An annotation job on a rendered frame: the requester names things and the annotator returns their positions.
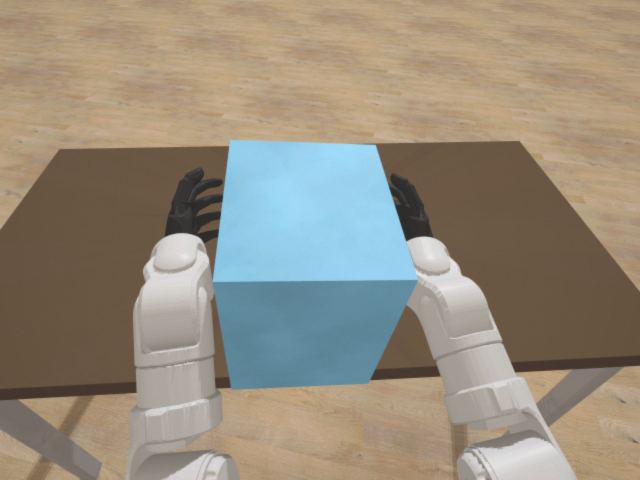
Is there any robot left hand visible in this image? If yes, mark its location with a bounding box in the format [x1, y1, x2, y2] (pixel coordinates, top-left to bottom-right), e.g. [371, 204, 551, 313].
[165, 167, 223, 243]

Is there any carton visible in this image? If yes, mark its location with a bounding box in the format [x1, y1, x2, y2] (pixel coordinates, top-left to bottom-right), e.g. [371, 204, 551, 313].
[213, 140, 418, 390]

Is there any robot right forearm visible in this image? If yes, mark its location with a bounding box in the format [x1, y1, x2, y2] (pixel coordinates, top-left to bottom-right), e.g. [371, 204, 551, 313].
[406, 237, 577, 480]

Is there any robot right hand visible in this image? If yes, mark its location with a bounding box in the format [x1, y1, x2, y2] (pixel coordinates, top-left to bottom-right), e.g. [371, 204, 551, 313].
[388, 173, 433, 241]

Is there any robot left forearm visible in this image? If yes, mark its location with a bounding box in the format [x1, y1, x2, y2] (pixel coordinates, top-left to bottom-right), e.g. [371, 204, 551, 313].
[125, 233, 223, 480]

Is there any robot left upper arm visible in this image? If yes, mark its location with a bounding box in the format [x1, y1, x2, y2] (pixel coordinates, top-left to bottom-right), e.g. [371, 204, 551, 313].
[132, 449, 240, 480]

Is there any table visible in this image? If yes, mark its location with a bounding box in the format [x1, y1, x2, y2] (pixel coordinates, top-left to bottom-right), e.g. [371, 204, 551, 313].
[0, 141, 640, 480]

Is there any robot right upper arm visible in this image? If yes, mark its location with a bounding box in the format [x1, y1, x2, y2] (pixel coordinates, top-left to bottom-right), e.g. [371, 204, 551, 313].
[457, 430, 574, 480]

